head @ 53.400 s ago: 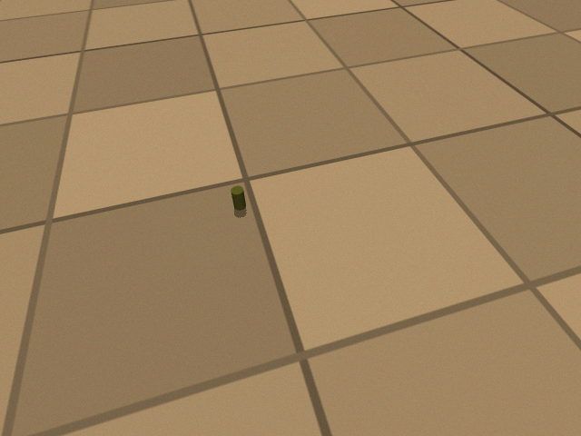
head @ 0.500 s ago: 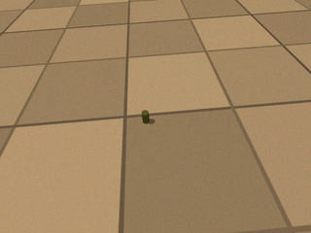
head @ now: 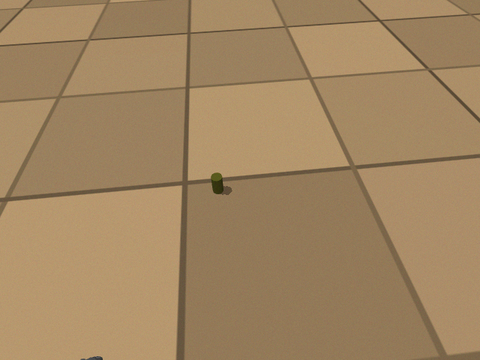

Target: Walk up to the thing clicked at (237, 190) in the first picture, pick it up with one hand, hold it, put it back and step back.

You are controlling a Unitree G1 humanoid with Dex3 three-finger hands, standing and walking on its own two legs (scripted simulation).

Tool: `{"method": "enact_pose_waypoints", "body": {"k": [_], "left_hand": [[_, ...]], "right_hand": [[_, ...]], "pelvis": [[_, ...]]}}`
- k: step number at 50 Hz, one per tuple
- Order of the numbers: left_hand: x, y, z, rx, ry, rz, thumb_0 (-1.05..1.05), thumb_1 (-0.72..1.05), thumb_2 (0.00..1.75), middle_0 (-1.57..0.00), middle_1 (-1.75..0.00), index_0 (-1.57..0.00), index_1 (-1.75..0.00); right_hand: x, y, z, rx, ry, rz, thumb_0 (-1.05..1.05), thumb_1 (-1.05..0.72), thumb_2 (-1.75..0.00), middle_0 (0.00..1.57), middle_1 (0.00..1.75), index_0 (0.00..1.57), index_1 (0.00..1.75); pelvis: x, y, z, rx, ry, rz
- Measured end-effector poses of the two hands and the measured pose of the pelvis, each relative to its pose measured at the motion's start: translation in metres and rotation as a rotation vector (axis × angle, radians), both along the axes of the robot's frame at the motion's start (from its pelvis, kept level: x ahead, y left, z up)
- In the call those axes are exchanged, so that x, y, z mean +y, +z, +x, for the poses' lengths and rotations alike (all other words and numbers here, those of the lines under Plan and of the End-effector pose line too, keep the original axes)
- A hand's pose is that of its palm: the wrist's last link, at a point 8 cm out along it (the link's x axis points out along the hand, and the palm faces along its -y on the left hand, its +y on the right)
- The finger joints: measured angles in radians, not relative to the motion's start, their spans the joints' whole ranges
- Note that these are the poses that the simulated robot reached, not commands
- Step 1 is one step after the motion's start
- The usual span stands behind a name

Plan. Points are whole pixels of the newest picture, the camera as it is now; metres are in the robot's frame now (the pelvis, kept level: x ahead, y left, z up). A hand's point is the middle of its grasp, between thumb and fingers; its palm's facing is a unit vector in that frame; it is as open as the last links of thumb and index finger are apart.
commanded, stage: step back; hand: left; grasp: from above
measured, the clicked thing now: (217, 183) +1.05 +0.18 -0.71
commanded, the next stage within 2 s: stand in 0.18 s
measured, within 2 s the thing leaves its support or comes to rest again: neither
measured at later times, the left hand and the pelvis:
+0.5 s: hand out of the picture +0.11 +0.25 -0.14, palm faces -0.02 -0.94 -0.33, open 7.4 cm; pelvis +0.01 +0.00 +0.02, yaw -1 degrees
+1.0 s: hand out of the picture +0.07 +0.25 -0.14, palm faces -0.03 -0.94 -0.34, open 7.4 cm; pelvis +0.00 +0.00 +0.02, yaw -1 degrees
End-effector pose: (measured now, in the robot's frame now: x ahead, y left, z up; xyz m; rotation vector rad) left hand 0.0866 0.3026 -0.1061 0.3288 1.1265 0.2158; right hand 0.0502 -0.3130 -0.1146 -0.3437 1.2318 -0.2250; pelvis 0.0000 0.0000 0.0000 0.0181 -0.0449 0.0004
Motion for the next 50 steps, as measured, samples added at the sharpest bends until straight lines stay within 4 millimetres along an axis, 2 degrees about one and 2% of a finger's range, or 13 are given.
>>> {"method": "enact_pose_waypoints", "body": {"k": [10,15,19,26,37,43,50], "left_hand": [[0.003,0.0,0.028,0.007,0.005,-0.019,0.01,0.9,0.9,-0.2,-0.3,-0.2,-0.3],[0.0,0.004,0.029,0.027,0.0,-0.026,0.01,0.91,0.9,-0.2,-0.3,-0.2,-0.3],[-0.003,0.006,0.025,0.043,-0.002,-0.031,0.01,0.91,0.9,-0.2,-0.3,-0.2,-0.3],[-0.004,0.007,0.01,0.074,0.003,-0.031,0.01,0.91,0.9,-0.2,-0.3,-0.2,-0.3],[-0.003,0.007,-0.014,0.129,0.013,-0.024,0.01,0.91,0.9,-0.2,-0.3,-0.2,-0.3],[-0.004,0.007,-0.018,0.138,0.015,-0.023,0.01,0.91,0.9,-0.2,-0.3,-0.2,-0.3],[-0.006,0.008,-0.016,0.13,0.009,-0.022,0.01,0.91,0.9,-0.2,-0.3,-0.2,-0.3]], "right_hand": [[0.021,0.012,0.051,-0.059,0.018,0.026,0.0,-0.9,-0.9,0.2,0.3,0.2,0.3],[0.027,0.019,0.072,-0.101,0.038,0.04,0.0,-0.9,-0.9,0.2,0.3,0.2,0.3],[0.029,0.022,0.078,-0.116,0.044,0.047,0.0,-0.9,-0.9,0.2,0.3,0.2,0.3],[0.026,0.023,0.07,-0.097,0.036,0.052,0.0,-0.9,-0.9,0.2,0.3,0.2,0.3],[0.018,0.017,0.033,-0.014,0.006,0.048,0.0,-0.9,-0.9,0.2,0.29,0.2,0.3],[0.016,0.015,0.019,0.018,-0.004,0.049,0.0,-0.9,-0.9,0.2,0.29,0.2,0.3],[0.016,0.013,0.014,0.027,-0.007,0.052,0.0,-0.9,-0.9,0.2,0.29,0.2,0.3]], "pelvis": [[0.003,0.009,0.015,0.01,-0.008,-0.022],[0.005,0.014,0.017,0.003,-0.011,-0.022],[0.005,0.018,0.016,0.0,-0.013,-0.021],[0.004,0.021,0.012,-0.002,-0.013,-0.02],[0.001,0.022,0.006,0.004,-0.013,-0.019],[0.0,0.022,0.005,0.006,-0.012,-0.018],[-0.001,0.022,0.005,0.009,-0.011,-0.018]]}}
